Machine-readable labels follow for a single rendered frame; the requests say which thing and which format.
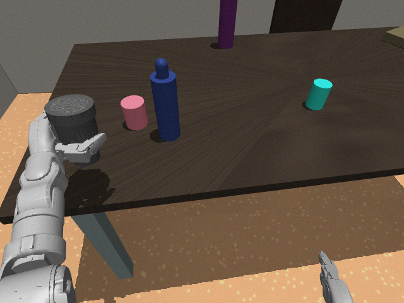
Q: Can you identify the left robot hand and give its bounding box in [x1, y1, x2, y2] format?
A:
[28, 110, 107, 163]

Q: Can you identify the left robot arm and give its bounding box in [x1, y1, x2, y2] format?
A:
[0, 151, 76, 303]

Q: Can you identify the right robot hand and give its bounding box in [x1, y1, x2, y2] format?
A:
[319, 251, 354, 303]

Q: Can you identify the table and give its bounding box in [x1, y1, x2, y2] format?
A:
[0, 27, 404, 280]

